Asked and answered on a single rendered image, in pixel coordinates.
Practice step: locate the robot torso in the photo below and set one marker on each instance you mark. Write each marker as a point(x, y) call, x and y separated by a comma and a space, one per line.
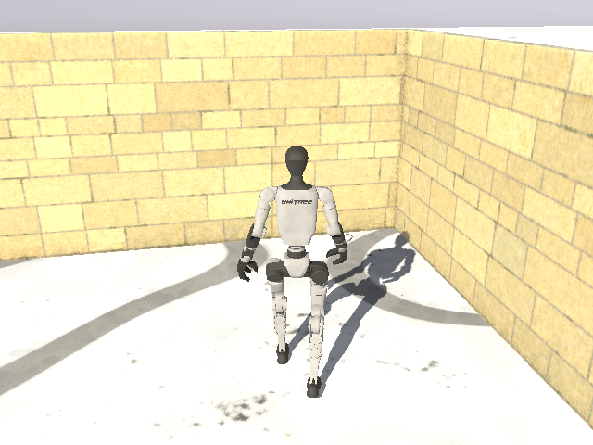
point(296, 212)

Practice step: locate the left robot upper arm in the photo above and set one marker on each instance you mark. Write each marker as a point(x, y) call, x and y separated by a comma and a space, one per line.
point(262, 211)

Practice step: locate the robot head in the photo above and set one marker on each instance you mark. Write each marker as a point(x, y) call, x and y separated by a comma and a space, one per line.
point(296, 159)

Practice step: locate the robot left hand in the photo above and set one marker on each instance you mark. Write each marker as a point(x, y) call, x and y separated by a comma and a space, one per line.
point(242, 266)

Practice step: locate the robot right hand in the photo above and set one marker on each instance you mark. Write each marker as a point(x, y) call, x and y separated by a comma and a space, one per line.
point(334, 251)

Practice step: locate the left robot forearm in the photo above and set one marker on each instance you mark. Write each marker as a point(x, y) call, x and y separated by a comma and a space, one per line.
point(250, 246)

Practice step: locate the right robot upper arm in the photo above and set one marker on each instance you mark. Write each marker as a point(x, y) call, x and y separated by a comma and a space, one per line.
point(325, 195)

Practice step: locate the right robot forearm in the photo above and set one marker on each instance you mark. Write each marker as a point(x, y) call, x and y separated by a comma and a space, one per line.
point(339, 240)

